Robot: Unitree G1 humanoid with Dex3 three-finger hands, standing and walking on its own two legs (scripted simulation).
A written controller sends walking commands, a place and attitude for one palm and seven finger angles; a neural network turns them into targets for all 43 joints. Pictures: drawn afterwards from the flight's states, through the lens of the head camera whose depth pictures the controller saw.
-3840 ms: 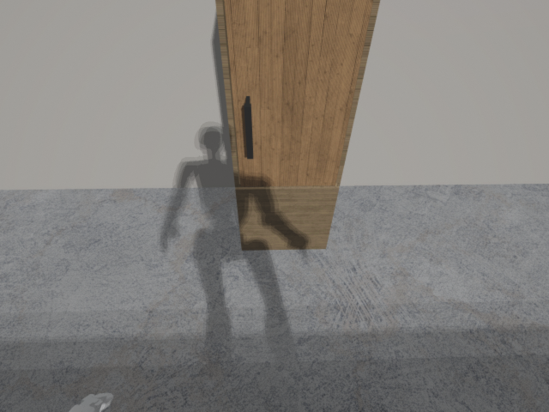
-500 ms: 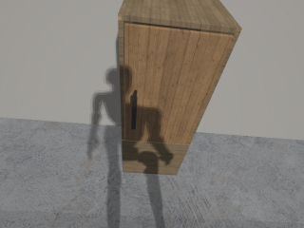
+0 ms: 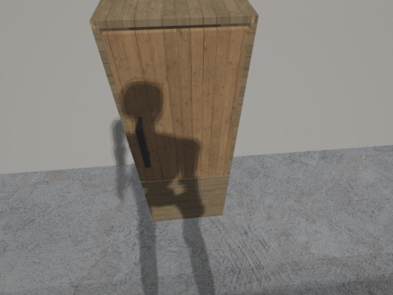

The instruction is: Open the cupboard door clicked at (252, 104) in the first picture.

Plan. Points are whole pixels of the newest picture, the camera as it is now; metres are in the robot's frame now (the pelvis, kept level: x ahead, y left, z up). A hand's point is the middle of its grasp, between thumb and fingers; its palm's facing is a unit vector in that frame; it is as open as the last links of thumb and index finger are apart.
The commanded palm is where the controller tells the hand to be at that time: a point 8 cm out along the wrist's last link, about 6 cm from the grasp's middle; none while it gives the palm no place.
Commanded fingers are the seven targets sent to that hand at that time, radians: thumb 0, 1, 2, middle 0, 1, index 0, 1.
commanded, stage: come to a stop and stand still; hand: left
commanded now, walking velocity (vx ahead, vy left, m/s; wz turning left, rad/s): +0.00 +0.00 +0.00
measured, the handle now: (144, 143) +0.57 +0.17 -0.09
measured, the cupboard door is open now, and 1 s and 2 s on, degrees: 0 0 0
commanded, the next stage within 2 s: look again from close up in 0.40 s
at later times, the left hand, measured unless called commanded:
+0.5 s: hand out of the picture -0.03 +0.13 -0.17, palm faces +0.07 -0.98 -0.16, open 7.3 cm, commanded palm none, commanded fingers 0.00 0.90 0.90 -0.20 -0.30 -0.20 -0.30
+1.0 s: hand out of the picture +0.00 +0.20 -0.17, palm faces +0.00 -0.98 -0.22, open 7.4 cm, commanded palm none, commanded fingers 0.00 0.90 0.90 -0.20 -0.30 -0.20 -0.30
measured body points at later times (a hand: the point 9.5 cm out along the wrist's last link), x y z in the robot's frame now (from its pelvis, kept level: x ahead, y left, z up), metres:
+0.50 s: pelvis +0.01 -0.03 +0.00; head +0.01 -0.03 +0.45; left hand -0.03 +0.18 -0.16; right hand +0.01 -0.25 -0.16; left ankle +0.00 +0.14 -0.74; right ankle -0.01 -0.11 -0.74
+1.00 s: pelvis +0.00 +0.02 +0.00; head +0.01 +0.01 +0.45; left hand +0.00 +0.25 -0.15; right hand -0.01 -0.20 -0.16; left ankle +0.00 +0.12 -0.74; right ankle -0.01 -0.11 -0.74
